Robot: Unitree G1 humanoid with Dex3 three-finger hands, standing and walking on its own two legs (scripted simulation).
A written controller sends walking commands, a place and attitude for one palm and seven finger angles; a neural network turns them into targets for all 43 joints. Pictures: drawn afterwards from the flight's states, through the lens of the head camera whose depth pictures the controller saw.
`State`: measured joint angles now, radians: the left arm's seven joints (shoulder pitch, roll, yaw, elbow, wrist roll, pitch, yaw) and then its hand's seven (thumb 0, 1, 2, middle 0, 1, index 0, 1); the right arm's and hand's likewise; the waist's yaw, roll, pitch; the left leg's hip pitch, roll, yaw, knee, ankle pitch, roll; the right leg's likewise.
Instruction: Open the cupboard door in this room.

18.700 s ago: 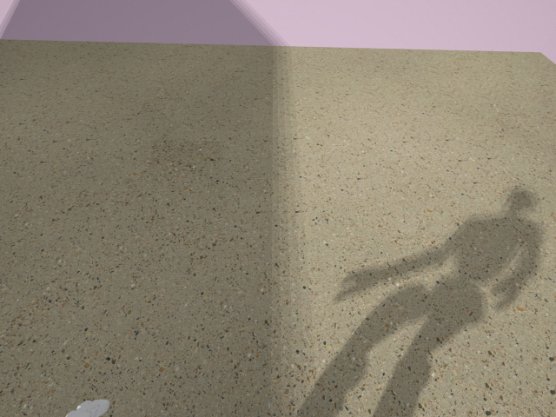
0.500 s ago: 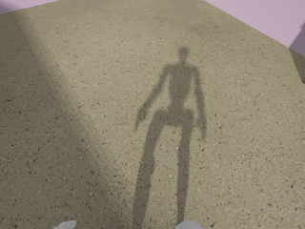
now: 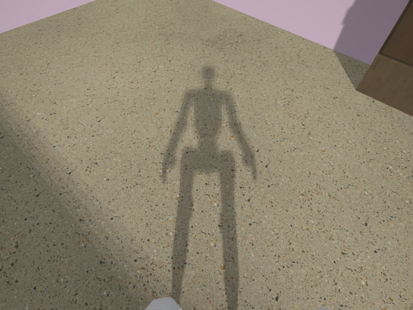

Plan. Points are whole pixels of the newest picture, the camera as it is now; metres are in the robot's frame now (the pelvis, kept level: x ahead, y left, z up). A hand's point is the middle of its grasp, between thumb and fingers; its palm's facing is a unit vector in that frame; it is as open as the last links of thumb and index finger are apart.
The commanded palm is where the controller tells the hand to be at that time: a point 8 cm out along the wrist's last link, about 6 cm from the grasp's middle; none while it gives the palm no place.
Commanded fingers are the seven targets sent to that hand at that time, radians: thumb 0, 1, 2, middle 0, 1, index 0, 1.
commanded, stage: turn or walk to find it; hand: left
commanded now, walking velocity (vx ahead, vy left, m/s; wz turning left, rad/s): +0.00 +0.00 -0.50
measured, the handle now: out of the picture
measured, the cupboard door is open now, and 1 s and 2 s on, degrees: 0 0 0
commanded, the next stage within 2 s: none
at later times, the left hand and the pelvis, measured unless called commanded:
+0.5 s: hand (126, 301) +0.15 +0.19 -0.16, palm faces -0.29 -0.93 -0.21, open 7.4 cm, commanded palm none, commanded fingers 0.00 0.90 0.90 -0.20 -0.30 -0.20 -0.30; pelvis +0.00 +0.02 +0.00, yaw -17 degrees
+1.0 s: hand (164, 289) +0.18 +0.12 -0.17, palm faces -0.41 -0.89 -0.21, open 7.4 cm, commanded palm none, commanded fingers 0.00 0.90 0.90 -0.20 -0.30 -0.20 -0.30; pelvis +0.14 -0.07 +0.00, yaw -29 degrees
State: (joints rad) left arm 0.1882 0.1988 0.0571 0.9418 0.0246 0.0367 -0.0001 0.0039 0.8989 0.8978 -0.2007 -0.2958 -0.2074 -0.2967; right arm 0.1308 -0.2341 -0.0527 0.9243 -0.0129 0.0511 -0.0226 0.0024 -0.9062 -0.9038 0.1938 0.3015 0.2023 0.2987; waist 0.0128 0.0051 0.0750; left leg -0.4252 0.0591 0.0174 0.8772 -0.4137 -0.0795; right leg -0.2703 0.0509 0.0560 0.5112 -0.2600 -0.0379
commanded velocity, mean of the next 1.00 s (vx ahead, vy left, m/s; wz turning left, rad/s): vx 0.24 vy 0.00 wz -0.43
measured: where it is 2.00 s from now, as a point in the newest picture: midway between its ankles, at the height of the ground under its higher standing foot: (276, 242)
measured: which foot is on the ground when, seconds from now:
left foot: up 0.00-0.06, down 0.08-0.60, up 0.62-1.00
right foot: down 0.00-0.08, up 0.10-0.58, down 0.60-1.00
